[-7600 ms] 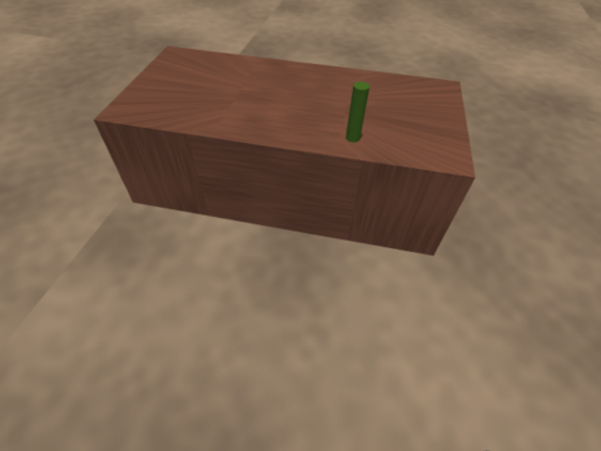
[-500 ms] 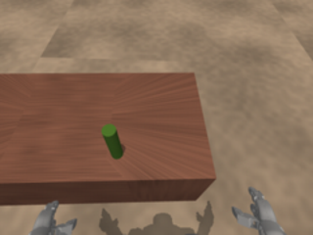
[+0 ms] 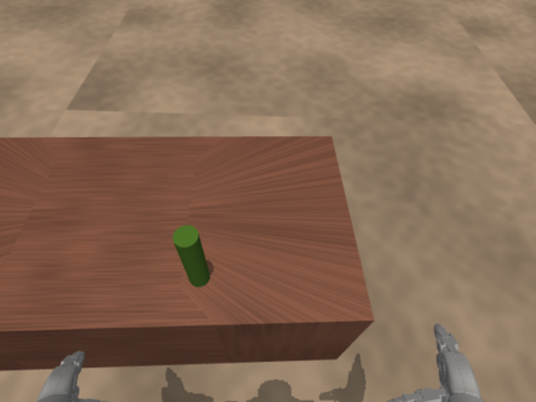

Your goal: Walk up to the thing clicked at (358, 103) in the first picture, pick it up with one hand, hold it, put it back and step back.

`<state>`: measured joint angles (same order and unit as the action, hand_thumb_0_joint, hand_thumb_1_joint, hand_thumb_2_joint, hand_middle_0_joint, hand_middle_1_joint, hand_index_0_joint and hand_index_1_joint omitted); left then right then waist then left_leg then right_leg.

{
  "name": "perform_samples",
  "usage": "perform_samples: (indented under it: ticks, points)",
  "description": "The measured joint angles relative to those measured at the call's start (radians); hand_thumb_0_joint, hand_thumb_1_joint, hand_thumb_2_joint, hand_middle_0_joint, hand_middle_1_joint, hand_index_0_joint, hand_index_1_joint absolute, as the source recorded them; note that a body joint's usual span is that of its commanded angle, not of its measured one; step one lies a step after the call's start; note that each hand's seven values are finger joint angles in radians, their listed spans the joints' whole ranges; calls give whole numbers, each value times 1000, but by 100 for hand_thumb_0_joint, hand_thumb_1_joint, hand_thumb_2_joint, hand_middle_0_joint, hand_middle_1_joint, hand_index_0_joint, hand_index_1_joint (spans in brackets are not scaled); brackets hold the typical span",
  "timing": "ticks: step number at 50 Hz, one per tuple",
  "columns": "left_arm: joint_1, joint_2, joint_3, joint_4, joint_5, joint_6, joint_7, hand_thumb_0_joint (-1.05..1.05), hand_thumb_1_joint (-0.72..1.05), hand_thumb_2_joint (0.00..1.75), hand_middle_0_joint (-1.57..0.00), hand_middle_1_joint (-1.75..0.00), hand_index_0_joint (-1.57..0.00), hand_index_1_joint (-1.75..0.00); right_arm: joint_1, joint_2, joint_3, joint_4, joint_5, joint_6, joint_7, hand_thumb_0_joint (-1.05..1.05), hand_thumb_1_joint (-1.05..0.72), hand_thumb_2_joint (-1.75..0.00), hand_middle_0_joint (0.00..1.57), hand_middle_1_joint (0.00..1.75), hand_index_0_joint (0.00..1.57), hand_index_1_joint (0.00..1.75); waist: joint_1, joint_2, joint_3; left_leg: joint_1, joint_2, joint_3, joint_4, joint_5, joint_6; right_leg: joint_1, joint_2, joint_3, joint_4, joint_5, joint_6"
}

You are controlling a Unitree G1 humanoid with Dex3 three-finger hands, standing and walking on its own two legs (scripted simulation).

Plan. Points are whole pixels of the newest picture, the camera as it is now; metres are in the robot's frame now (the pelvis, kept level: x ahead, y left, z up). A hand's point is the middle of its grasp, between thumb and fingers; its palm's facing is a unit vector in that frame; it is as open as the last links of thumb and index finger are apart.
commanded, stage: go down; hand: left
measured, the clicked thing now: (193, 258) +0.43 +0.15 -0.20
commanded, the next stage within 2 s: none
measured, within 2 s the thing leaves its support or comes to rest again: neither
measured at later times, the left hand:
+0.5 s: hand (92, 400) +0.15 +0.26 -0.11, palm faces +0.08 -0.95 -0.31, open 17.6 cm
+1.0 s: hand (82, 399) +0.15 +0.27 -0.09, palm faces +0.11 -0.95 -0.30, open 17.6 cm
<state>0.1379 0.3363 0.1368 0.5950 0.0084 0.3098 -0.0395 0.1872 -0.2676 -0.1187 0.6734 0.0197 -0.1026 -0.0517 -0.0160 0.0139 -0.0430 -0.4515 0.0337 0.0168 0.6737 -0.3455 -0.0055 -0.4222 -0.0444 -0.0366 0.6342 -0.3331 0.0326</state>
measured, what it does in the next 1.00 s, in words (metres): stands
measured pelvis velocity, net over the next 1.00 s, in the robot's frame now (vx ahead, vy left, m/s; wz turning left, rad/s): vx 0.00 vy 0.00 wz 0.01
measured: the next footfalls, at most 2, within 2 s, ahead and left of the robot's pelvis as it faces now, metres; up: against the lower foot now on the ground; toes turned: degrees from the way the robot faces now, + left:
none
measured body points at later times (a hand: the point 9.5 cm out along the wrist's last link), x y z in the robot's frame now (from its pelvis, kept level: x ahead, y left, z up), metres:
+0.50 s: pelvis +0.00 +0.00 -0.01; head +0.03 +0.00 +0.44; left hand +0.15 +0.31 -0.08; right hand +0.15 -0.28 -0.08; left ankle -0.01 +0.12 -0.72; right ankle -0.01 -0.14 -0.72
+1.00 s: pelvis +0.00 +0.00 -0.02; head +0.03 +0.00 +0.43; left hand +0.15 +0.32 -0.07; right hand +0.16 -0.26 -0.07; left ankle -0.01 +0.12 -0.72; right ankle -0.01 -0.14 -0.72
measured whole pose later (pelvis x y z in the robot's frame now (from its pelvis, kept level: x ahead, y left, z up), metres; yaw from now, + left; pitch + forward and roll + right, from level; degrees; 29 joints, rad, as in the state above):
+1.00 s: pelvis +0.00 +0.00 -0.02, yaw +1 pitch +9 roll -1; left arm 0.31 0.39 0.22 0.24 -0.03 0.43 -0.13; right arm 0.37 -0.22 -0.07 0.36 0.03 -0.12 -0.10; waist -0.01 0.01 -0.12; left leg -0.59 0.04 -0.01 0.86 -0.43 -0.01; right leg -0.55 -0.05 -0.05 0.82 -0.43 0.03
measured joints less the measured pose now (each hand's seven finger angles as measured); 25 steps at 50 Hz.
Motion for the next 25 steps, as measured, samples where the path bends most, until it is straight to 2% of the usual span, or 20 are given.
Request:
perform_samples:
  ticks: [9,25]
  points:
    - [33,7,6,-69,2,45,-26,-1,-56,1,-8,-5,-9,-4,32,10,-1,-51,3,-2,8,-1,49,-5,5,5,6,5,2,2,-16,-11,-2,-6,26,-16,1,-6,-2,-5,22,-16,1]
    - [93,19,37,-186,-11,70,-44,-1,-59,2,-8,-5,-8,-5,92,22,12,-150,3,-14,-8,-1,51,-5,5,5,6,5,-1,1,-31,-58,1,-13,86,-39,0,-51,-1,-8,81,-40,0]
